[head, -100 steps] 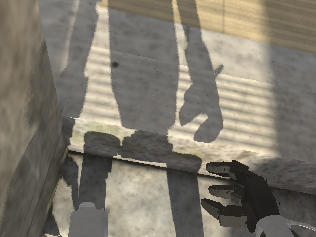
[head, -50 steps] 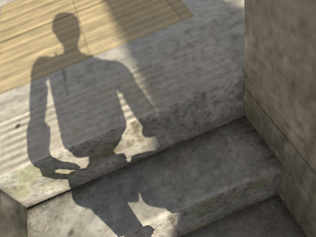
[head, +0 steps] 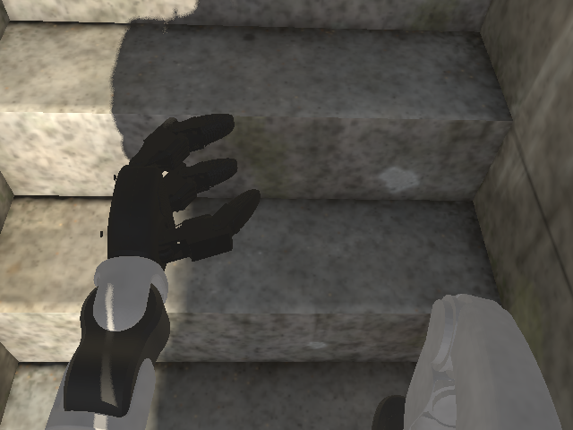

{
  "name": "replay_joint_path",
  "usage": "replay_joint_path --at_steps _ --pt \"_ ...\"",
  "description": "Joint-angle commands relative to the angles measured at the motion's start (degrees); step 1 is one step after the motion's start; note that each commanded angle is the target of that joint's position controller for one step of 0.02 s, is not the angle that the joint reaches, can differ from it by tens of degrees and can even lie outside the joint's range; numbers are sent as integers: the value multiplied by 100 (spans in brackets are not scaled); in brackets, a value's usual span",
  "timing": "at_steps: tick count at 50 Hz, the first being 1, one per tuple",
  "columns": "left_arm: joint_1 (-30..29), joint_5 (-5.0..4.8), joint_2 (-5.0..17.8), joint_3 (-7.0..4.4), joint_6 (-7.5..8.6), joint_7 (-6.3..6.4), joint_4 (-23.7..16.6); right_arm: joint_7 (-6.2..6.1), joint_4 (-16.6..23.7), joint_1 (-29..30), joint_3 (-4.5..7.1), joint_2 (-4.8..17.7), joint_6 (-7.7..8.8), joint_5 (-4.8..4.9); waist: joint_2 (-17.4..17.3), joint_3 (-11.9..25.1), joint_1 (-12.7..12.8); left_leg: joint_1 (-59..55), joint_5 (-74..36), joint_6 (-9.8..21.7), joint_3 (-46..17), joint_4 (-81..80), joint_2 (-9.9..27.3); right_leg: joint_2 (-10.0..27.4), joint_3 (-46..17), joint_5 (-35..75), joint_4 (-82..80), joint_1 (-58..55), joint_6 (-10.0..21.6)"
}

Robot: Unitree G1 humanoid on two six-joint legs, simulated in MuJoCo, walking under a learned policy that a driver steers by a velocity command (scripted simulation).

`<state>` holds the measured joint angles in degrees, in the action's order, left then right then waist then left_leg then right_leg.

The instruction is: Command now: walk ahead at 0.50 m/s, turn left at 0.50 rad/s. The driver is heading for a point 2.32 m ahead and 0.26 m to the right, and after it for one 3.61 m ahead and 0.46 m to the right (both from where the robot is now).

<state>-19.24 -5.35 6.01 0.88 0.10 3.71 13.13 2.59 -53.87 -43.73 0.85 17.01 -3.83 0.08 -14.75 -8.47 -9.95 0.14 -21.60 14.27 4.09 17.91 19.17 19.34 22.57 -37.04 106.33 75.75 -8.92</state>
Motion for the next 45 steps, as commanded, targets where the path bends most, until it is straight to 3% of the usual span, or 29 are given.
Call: replay_joint_path --at_steps 1,2,3,5,6,7,8,9,10,12,13,14,15,16,19,21,22,23,24,26,29,31,33,37,40,41,42,43,45 --pt "-813 -123 -721 82 145 53 -631 -79 814 1877 71 139 90 -215 -620 5 942 2215 -3356 -396 119 -781 -642 -479 -738 -283 3186 -1240 275" --pt "-947 -69 -934 95 176 -33 -579 -136 541 740 -13 -53 94 -267 -1038 35 562 1157 -4373 -775 -1251 770 -793 -1125 -645 -795 4490 535 38" --pt "-198 -29 -723 192 351 -256 23 -76 442 104 394 684 343 -111 -2304 -131 129 1579 -2091 -338 -1967 72 -331 -895 -638 392 4513 650 -22" --pt "-1518 630 -448 -35 491 -397 -341 -561 -131 -1975 27 -791 136 -132 -1693 255 -795 -1309 -3878 -341 -1402 1703 -910 -1439 -652 -2133 2976 1573 -292" --pt "-398 143 222 -248 278 -134 -253 -667 687 -52 622 904 477 -232 -2669 1046 -198 305 66 643 -5484 827 1193 -614 -3161 -203 1031 -102 156" --pt "341 8 677 -534 127 -85 179 -762 962 805 618 636 479 -67 -1501 1212 312 -724 1359 1009 -5801 909 1300 -1139 -3034 -804 -86 -319 158" --pt "668 210 1459 -796 93 -227 810 -657 1324 1426 416 18 418 -110 68 1518 593 -129 881 361 -4614 1247 125 -1744 -2061 801 -2672 -3143 248" --pt "727 725 1104 -633 -119 -220 1422 -584 1691 1752 454 178 349 -8 -159 1468 422 928 405 -615 -3114 215 -941 -2565 -617 -35 -5141 -5577 266" --pt "457 731 1011 -646 -179 -239 1479 -701 1741 1974 544 425 394 86 -229 486 468 1089 -363 -711 -3375 373 -571 -2258 -1070 44 -6782 -5587 562" --pt "1943 722 687 -538 -101 -393 2738 -996 1640 1933 467 94 137 155 1364 209 883 491 480 -1750 -1419 5386 -2227 -1352 -1690 3704 -10438 -5992 1302" --pt "1713 882 425 -294 67 -566 3106 -864 1790 1496 388 -566 110 -7 2921 25 207 3530 7087 -1827 -803 8681 -2763 -468 -2438 6005 -9535 -7286 1842" --pt "341 1104 1091 -378 451 -572 2816 -757 1718 130 604 -492 -81 245 4427 516 -1134 4739 8223 -1890 -1235 10842 -2596 697 -3119 9951 -7020 -7328 2435" --pt "477 608 869 -403 534 -442 2543 -721 1639 -210 596 186 49 353 3045 1342 -914 4931 6783 -1633 -1925 9273 -1442 909 -3496 6492 -7363 -7094 2493" --pt "980 382 1308 -578 530 -325 2655 -635 1565 -68 497 124 150 268 2592 1600 -786 4577 5647 -1402 -1792 7973 -986 847 -3473 4148 -7729 -7218 2298" --pt "1504 744 1389 -576 290 -4 2727 -418 1312 1103 236 -230 -123 254 2011 683 -407 3310 6392 -1372 -359 4510 -1313 -441 -1975 2112 -8112 -6516 1564" --pt "750 510 1138 -453 180 76 2371 -437 825 49 123 -763 -174 -199 925 443 -1144 1066 3554 -778 654 1461 -1502 -1339 -1101 2413 -4920 -5007 1133" --pt "852 395 457 -273 181 89 2290 -334 757 290 181 -570 -57 -457 -662 685 -674 274 3428 -393 401 2363 -2027 -1727 -1278 -483 -1383 -3148 1079" --pt "1385 324 -3 -86 218 60 1860 -227 1393 1007 172 180 220 -438 -1306 718 78 2054 5955 328 -3333 1036 -1181 -2250 -2578 302 362 -2672 1103" --pt "1585 215 131 -179 269 -160 1659 -289 1875 1940 -8 -159 388 -347 423 665 639 3215 6655 13 -4084 701 -680 -2238 -3433 1586 726 -3314 969" --pt "2410 531 466 -221 251 -250 1891 -385 1667 2172 4 117 474 -46 1068 482 943 3602 6376 -491 -3575 756 -570 -1933 -3042 2267 548 -3234 663" --pt "3638 388 1284 -606 -177 -160 2483 -481 1757 2809 -123 86 532 -476 387 1429 1508 3083 1957 -500 -1666 2296 -884 -2433 -2005 2595 1531 -4168 13" --pt "3120 422 1281 -600 -460 5 2477 -666 1687 2323 -112 81 552 -532 948 839 953 3618 3475 -323 -2077 1787 -884 -2372 -2185 2532 912 -4250 112" --pt "3355 521 1292 -611 -740 41 2534 -932 1932 3156 -216 -247 578 -642 1489 631 1332 4239 4978 -358 -2725 2102 -807 -2289 -2353 3761 -299 -4524 234" --pt "4768 683 1350 -566 -799 45 3093 -979 2517 4136 -161 -284 578 -401 1006 679 1838 4270 5038 -1350 -1481 2434 -1572 -2429 -1741 3719 -3035 -5355 537" --pt "5617 1258 1060 -273 -737 -139 3788 -1106 3417 4783 -187 -716 508 -23 381 718 1724 3750 3525 -2087 -1154 3705 -1911 -1947 -821 3955 -7494 -5794 1256" --pt "5346 1165 726 -141 -657 -281 4068 -1096 3351 4124 -198 -945 331 113 1210 839 1219 3553 4795 -2090 -801 5049 -2111 -1776 -700 4662 -8679 -6073 1469" --pt "3656 1013 471 15 -573 -350 3760 -1031 3080 3173 -201 -1270 228 319 3462 791 225 3052 6676 -1608 -951 8303 -2153 -1252 -1334 5593 -9500 -5368 1812" --pt "2128 832 417 224 -430 -404 3192 -923 2973 2166 -210 -1193 308 342 3737 1131 -448 3080 6686 -1462 -1142 10078 -2354 -1276 -1232 5704 -10053 -5348 1777" --pt "1806 835 738 368 -144 -266 2568 -578 2849 2659 -185 -1245 528 412 1233 1020 -174 4372 6223 -1718 -1787 12770 -2983 -1008 -2217 5867 -8828 -5567 1597"
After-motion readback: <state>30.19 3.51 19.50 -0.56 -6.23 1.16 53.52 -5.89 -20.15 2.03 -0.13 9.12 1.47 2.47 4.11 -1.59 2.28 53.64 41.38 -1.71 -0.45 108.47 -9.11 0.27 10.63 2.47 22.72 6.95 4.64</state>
